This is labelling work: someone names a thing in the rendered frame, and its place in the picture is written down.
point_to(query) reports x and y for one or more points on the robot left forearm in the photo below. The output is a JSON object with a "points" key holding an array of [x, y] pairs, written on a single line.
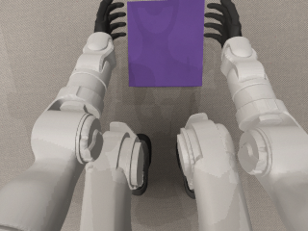
{"points": [[89, 80]]}

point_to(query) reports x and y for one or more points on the carton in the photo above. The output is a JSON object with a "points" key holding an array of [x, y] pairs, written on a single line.
{"points": [[165, 43]]}

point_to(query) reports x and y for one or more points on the robot right forearm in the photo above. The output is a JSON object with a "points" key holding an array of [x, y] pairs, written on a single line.
{"points": [[250, 88]]}

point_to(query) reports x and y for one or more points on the right robot foot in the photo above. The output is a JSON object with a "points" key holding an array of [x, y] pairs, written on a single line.
{"points": [[189, 192]]}

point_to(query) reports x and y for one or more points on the robot left upper arm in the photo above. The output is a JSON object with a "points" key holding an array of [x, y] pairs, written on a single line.
{"points": [[38, 199]]}

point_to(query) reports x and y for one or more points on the right robot hand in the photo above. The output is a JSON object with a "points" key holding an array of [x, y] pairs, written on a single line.
{"points": [[230, 26]]}

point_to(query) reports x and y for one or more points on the left robot hand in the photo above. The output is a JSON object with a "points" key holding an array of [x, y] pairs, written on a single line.
{"points": [[104, 18]]}

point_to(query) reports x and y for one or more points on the robot right shin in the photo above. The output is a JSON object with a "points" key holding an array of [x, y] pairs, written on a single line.
{"points": [[225, 136]]}

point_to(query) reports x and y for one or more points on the robot right upper arm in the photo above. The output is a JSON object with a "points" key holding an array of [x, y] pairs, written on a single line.
{"points": [[278, 157]]}

